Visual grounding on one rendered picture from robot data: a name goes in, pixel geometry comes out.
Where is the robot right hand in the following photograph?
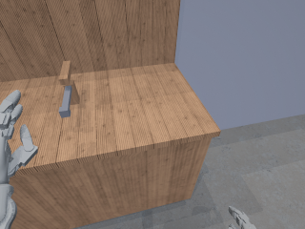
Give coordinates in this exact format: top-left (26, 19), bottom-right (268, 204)
top-left (228, 206), bottom-right (256, 229)

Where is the counter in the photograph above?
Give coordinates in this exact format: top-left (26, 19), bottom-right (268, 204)
top-left (0, 0), bottom-right (221, 229)

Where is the robot left forearm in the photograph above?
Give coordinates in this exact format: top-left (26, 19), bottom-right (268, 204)
top-left (0, 183), bottom-right (17, 229)

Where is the robot left hand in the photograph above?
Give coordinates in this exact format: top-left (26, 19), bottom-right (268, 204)
top-left (0, 90), bottom-right (38, 184)

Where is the tap lever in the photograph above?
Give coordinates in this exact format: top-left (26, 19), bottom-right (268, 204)
top-left (58, 85), bottom-right (72, 118)

